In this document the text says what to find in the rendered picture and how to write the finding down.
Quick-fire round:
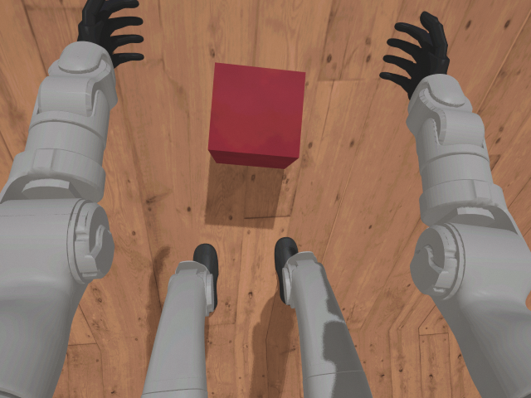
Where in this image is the robot right forearm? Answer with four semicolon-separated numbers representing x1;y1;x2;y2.
406;74;531;295

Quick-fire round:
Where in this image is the robot left hand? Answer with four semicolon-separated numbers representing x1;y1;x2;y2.
77;0;144;68

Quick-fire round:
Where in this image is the right robot foot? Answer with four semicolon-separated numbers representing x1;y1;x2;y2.
275;237;299;304

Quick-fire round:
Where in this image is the robot left forearm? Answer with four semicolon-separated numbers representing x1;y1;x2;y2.
0;41;118;204

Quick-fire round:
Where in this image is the left robot thigh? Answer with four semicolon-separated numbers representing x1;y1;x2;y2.
141;269;214;398

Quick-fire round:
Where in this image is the robot left upper arm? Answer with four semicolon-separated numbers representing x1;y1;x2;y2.
0;198;114;398

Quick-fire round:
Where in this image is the robot right hand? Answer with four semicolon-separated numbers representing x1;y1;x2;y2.
379;11;450;100

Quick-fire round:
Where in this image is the carton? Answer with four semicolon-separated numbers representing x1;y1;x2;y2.
208;62;305;169

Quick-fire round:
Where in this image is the robot right upper arm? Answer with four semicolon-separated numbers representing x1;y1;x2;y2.
410;222;531;398

